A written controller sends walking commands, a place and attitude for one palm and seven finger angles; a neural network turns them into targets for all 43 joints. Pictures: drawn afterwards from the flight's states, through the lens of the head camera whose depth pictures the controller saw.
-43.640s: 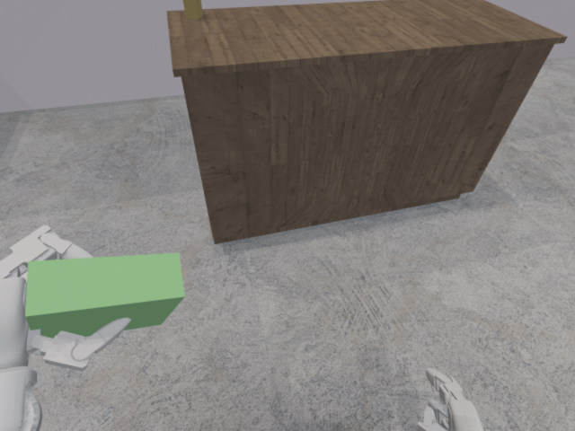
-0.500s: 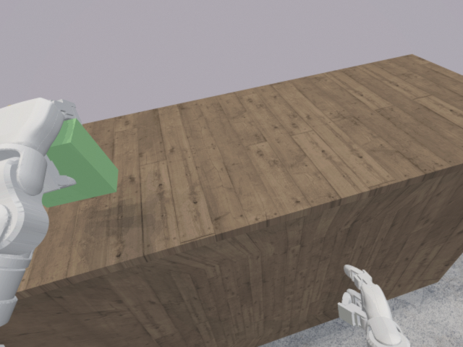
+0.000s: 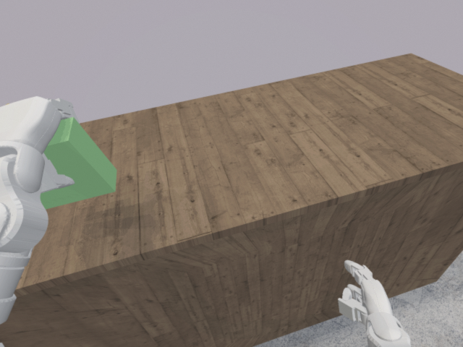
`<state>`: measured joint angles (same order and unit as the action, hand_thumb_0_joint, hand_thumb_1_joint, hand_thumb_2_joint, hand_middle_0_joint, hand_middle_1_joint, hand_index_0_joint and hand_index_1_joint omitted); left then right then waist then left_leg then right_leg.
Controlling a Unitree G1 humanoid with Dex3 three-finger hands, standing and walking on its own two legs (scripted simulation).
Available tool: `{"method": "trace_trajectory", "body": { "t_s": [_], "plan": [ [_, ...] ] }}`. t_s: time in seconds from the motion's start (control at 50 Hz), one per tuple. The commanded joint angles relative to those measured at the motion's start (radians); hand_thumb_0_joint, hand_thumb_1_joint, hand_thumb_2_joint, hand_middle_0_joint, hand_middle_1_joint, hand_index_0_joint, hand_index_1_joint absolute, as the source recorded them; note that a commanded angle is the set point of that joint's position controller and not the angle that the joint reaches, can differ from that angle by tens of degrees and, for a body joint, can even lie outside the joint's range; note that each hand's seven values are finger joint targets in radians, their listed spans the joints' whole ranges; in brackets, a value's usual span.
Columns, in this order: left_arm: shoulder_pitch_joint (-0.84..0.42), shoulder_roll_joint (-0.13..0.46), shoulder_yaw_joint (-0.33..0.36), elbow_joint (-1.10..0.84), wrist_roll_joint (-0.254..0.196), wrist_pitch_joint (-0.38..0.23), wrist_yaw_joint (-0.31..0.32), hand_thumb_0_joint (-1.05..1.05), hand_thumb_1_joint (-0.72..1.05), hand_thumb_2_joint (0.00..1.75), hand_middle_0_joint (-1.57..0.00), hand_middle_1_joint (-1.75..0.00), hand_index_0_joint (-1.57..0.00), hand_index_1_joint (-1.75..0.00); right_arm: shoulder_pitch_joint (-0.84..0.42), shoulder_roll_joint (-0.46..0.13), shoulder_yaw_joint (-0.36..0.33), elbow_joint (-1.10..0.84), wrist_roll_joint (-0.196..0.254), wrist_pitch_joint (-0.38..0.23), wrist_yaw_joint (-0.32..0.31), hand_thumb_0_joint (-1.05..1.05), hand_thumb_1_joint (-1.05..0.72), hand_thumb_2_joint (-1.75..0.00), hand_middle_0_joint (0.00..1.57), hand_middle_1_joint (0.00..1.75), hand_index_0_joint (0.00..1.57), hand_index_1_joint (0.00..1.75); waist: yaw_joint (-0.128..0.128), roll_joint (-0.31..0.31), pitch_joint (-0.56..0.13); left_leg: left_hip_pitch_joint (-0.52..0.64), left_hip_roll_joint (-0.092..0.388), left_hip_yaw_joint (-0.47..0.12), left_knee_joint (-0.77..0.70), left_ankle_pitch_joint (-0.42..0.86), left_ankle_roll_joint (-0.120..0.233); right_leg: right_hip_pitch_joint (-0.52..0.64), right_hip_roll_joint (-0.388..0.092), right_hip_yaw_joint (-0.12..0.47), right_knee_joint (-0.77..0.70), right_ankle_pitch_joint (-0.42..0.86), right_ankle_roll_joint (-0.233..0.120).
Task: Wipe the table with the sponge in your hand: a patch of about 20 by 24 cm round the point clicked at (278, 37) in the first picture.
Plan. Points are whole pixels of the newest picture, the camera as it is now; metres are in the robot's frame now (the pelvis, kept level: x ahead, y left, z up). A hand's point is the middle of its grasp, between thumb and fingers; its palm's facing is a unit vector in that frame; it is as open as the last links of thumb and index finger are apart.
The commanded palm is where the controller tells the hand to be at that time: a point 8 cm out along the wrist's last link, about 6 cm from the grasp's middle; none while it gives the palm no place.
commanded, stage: bring the sponge back beside the body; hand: left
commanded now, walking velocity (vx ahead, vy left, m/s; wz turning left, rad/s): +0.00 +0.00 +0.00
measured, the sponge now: (67, 175) +0.28 +0.32 +0.20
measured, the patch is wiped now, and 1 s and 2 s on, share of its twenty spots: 0.95 0.95 0.95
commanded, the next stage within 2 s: step back with the hand held close in 1.42 s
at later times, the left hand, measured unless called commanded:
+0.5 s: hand (47, 167) +0.25 +0.30 +0.24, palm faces +0.28 -0.09 -0.96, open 9.2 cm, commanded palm +0.19 +0.31 +0.32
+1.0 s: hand (47, 184) +0.22 +0.28 +0.24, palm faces +0.36 -0.16 -0.92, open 9.2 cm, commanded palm +0.16 +0.29 +0.31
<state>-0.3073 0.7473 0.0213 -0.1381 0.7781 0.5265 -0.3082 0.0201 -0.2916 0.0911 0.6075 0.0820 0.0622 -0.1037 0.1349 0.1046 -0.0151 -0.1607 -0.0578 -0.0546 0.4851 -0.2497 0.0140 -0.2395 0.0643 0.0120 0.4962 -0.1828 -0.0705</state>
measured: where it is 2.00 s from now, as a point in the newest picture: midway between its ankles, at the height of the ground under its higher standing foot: outside the picture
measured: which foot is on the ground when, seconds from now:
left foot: down 0.00-1.00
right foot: down 0.00-1.00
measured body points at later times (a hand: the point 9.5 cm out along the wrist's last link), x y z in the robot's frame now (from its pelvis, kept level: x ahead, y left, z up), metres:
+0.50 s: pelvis +0.00 +0.01 +0.00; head -0.03 -0.04 +0.45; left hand +0.23 +0.30 +0.29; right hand +0.27 -0.17 -0.05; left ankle +0.01 +0.12 -0.74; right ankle +0.06 -0.07 -0.74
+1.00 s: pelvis +0.00 +0.01 +0.00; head -0.04 -0.04 +0.45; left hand +0.19 +0.28 +0.29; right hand +0.28 -0.16 -0.04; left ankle +0.01 +0.12 -0.74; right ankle +0.06 -0.07 -0.74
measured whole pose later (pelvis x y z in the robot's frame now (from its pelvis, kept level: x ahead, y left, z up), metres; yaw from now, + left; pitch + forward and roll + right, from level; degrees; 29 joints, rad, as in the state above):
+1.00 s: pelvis +0.00 +0.01 +0.00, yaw -1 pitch -6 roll +1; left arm 0.05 0.68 0.08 -0.59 0.67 0.60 -0.18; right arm -0.01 -0.26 0.11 0.58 0.08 0.08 -0.08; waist 0.17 0.11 -0.02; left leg -0.10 -0.05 -0.03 0.46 -0.25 0.02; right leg -0.18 0.07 0.04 0.47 -0.17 -0.06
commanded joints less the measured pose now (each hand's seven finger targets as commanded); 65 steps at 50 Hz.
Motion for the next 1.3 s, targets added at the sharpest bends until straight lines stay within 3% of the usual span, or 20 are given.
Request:
{"method": "trace_trajectory", "body": {
  "t_s": [0.0,0.04,0.1,0.14,0.16,0.2,0.24,0.28,0.34,0.42,0.44,0.7,0.74,0.92,1.04,1.12,1.14,1.2,1.24,1.28],
  "plan": [
    [-0.338,0.317,0.195,-0.141,0.044,-0.017,0.046,0.0,0.1,1.3,-1.2,-1.6,-1.2,-1.6,-0.237,-0.087,-0.035,-0.181,-0.011,-0.058,-0.006,0.0,-0.9,-0.9,0.2,0.3,0.2,0.3,0.007,-0.056,-0.207,-0.063,0.025,-0.023,-0.054,0.117,0.02,0.153,-0.095,0.138,-0.108,-0.048,-0.003],
    [-0.333,0.327,0.213,-0.221,0.036,-0.022,0.053,0.0,0.1,1.3,-1.2,-1.6,-1.2,-1.6,-0.278,-0.084,-0.04,-0.197,-0.001,-0.07,-0.003,0.0,-0.9,-0.9,0.2,0.3,0.2,0.3,0.01,0.007,-0.221,-0.052,0.026,-0.038,-0.051,0.105,0.018,0.145,-0.086,0.199,-0.111,-0.073,-0.017],
    [-0.318,0.303,0.195,-0.161,0.031,-0.024,0.06,0.0,0.1,1.3,-1.2,-1.6,-1.2,-1.6,-0.243,-0.084,-0.037,-0.18,-0.012,-0.067,-0.007,0.0,-0.9,-0.9,0.2,0.3,0.2,0.3,0.009,-0.042,-0.186,-0.07,0.028,-0.029,-0.053,0.096,0.016,0.138,-0.096,0.145,-0.11,-0.081,-0.005],
    [-0.32,0.309,0.207,-0.258,0.031,-0.03,0.069,0.0,0.1,1.3,-1.2,-1.6,-1.2,-1.6,-0.287,-0.079,-0.038,-0.198,-0.001,-0.082,-0.005,0.0,-0.9,-0.9,0.2,0.3,0.2,0.3,0.012,0.028,-0.226,-0.043,0.028,-0.043,-0.056,0.103,0.015,0.142,-0.083,0.191,-0.105,-0.079,-0.02],
    [-0.32,0.326,0.227,-0.284,0.029,-0.034,0.08,0.0,0.1,1.3,-1.2,-1.6,-1.2,-1.6,-0.253,-0.08,-0.039,-0.195,-0.015,-0.081,-0.004,0.0,-0.9,-0.9,0.2,0.3,0.2,0.3,0.027,0.008,-0.277,-0.049,0.024,-0.039,-0.052,0.136,0.017,0.191,-0.098,0.145,-0.08,-0.033,-0.015],
    [-0.235,0.281,0.208,-0.263,0.013,-0.025,0.081,0.0,0.1,1.3,-1.2,-1.6,-1.2,-1.6,-0.254,-0.074,-0.036,-0.189,-0.015,-0.077,-0.001,0.0,-0.9,-0.9,0.2,0.3,0.2,0.3,0.024,-0.021,-0.216,-0.049,0.031,-0.033,-0.064,0.136,0.014,0.158,-0.089,0.123,-0.09,-0.015,-0.009],
    [-0.21,0.286,0.229,-0.302,0.002,-0.017,0.087,0.0,0.1,1.3,-1.2,-1.6,-1.2,-1.6,-0.295,-0.073,-0.038,-0.202,-0.003,-0.082,0.001,0.0,-0.9,-0.9,0.2,0.3,0.2,0.3,0.022,-0.028,-0.198,-0.05,0.036,-0.044,-0.057,0.112,0.013,0.135,-0.079,0.191,-0.107,-0.061,-0.016],
    [-0.192,0.288,0.236,-0.281,0.001,-0.014,0.099,0.0,0.1,1.3,-1.2,-1.6,-1.2,-1.6,-0.262,-0.077,-0.035,-0.188,-0.013,-0.071,0.002,0.0,-0.9,-0.9,0.2,0.3,0.2,0.3,0.023,-0.061,-0.204,-0.057,0.036,-0.032,-0.054,0.131,0.011,0.152,-0.088,0.145,-0.095,-0.032,-0.007],
    [-0.168,0.288,0.251,-0.357,-0.012,-0.005,0.111,0.0,0.1,1.3,-1.2,-1.6,-1.2,-1.6,-0.308,-0.072,-0.034,-0.207,-0.003,-0.072,0.001,0.0,-0.9,-0.9,0.2,0.3,0.2,0.3,0.025,-0.017,-0.2,-0.04,0.038,-0.039,-0.056,0.119,0.011,0.133,-0.073,0.187,-0.104,-0.051,-0.015],
    [-0.137,0.253,0.225,-0.366,-0.023,0.003,0.117,0.0,0.1,1.3,-1.2,-1.6,-1.2,-1.6,-0.281,-0.07,-0.029,-0.203,-0.011,-0.055,-0.001,0.0,-0.9,-0.9,0.2,0.3,0.2,0.3,0.027,-0.039,-0.186,-0.035,0.037,-0.024,-0.068,0.118,0.011,0.133,-0.079,0.119,-0.104,-0.04,0.0],
    [-0.146,0.251,0.227,-0.411,-0.024,0.008,0.122,0.0,0.1,1.3,-1.2,-1.6,-1.2,-1.6,-0.318,-0.065,-0.027,-0.216,0.001,-0.069,0.001,0.0,-0.9,-0.9,0.2,0.3,0.2,0.3,0.021,0.012,-0.192,-0.024,0.042,-0.039,-0.07,0.106,0.01,0.123,-0.068,0.173,-0.109,-0.065,-0.014],
    [-0.017,0.208,0.228,-0.475,-0.039,0.038,0.156,0.0,0.1,1.3,-1.2,-1.6,-1.2,-1.6,-0.296,-0.06,-0.021,-0.208,-0.01,-0.052,0.003,0.0,-0.9,-0.9,0.2,0.3,0.2,0.3,0.034,-0.03,-0.158,-0.014,0.045,-0.033,-0.099,0.121,0.01,0.139,-0.057,0.11,-0.113,-0.04,-0.005],
    [-0.031,0.206,0.229,-0.557,-0.04,0.042,0.159,0.0,0.1,1.3,-1.2,-1.6,-1.2,-1.6,-0.34,-0.052,-0.017,-0.227,0.004,-0.06,0.009,0.0,-0.9,-0.9,0.2,0.3,0.2,0.3,0.03,0.029,-0.174,0.007,0.047,-0.044,-0.101,0.13,0.012,0.132,-0.041,0.155,-0.111,-0.031,-0.017],
    [0.094,0.178,0.24,-0.607,-0.067,0.052,0.175,0.0,0.1,1.3,-1.2,-1.6,-1.2,-1.6,-0.307,-0.052,-0.019,-0.222,-0.009,-0.038,0.015,0.0,-0.9,-0.9,0.2,0.3,0.2,0.3,0.038,-0.021,-0.143,0.011,0.046,-0.027,-0.108,0.151,0.016,0.137,-0.042,0.099,-0.118,-0.005,0.0],
    [0.115,0.183,0.257,-0.662,-0.073,0.053,0.19,0.0,0.1,1.3,-1.2,-1.6,-1.2,-1.6,-0.336,-0.048,-0.018,-0.237,0.002,-0.051,0.018,0.0,-0.9,-0.9,0.2,0.3,0.2,0.3,0.032,0.023,-0.142,0.012,0.044,-0.033,-0.107,0.108,0.015,0.127,-0.028,0.162,-0.133,-0.064,-0.007],
    [0.118,0.176,0.247,-0.587,-0.08,0.046,0.193,0.0,0.1,1.3,-1.2,-1.6,-1.2,-1.6,-0.301,-0.056,-0.021,-0.221,-0.008,-0.042,0.009,0.0,-0.9,-0.9,0.2,0.3,0.2,0.3,0.031,-0.047,-0.102,-0.002,0.039,-0.016,-0.094,0.086,0.016,0.106,-0.046,0.127,-0.15,-0.1,0.007],
    [0.094,0.176,0.245,-0.622,-0.076,0.049,0.194,0.0,0.1,1.3,-1.2,-1.6,-1.2,-1.6,-0.334,-0.05,-0.019,-0.235,0.003,-0.057,0.011,0.0,-0.9,-0.9,0.2,0.3,0.2,0.3,0.025,0.015,-0.115,0.004,0.038,-0.024,-0.094,0.06,0.015,0.097,-0.036,0.181,-0.157,-0.134,-0.003],
    [0.122,0.171,0.243,-0.569,-0.079,0.041,0.195,0.0,0.1,1.3,-1.2,-1.6,-1.2,-1.6,-0.298,-0.055,-0.021,-0.222,-0.011,-0.055,0.004,0.0,-0.9,-0.9,0.2,0.3,0.2,0.3,0.033,-0.045,-0.118,-0.012,0.033,-0.014,-0.082,0.071,0.015,0.119,-0.054,0.151,-0.154,-0.134,0.006],
    [0.09,0.179,0.245,-0.641,-0.073,0.04,0.196,0.0,0.1,1.3,-1.2,-1.6,-1.2,-1.6,-0.334,-0.05,-0.02,-0.238,0.001,-0.069,0.008,0.0,-0.9,-0.9,0.2,0.3,0.2,0.3,0.025,0.03,-0.138,0.005,0.032,-0.023,-0.084,0.059,0.015,0.11,-0.041,0.196,-0.155,-0.145,-0.003],
    [0.122,0.171,0.247,-0.577,-0.074,0.038,0.199,0.0,0.1,1.3,-1.2,-1.6,-1.2,-1.6,-0.3,-0.05,-0.022,-0.221,-0.012,-0.066,0.005,0.0,-0.9,-0.9,0.2,0.3,0.2,0.3,0.031,-0.034,-0.12,-0.014,0.03,-0.014,-0.073,0.082,0.015,0.116,-0.053,0.16,-0.149,-0.13,0.003]
  ]
}}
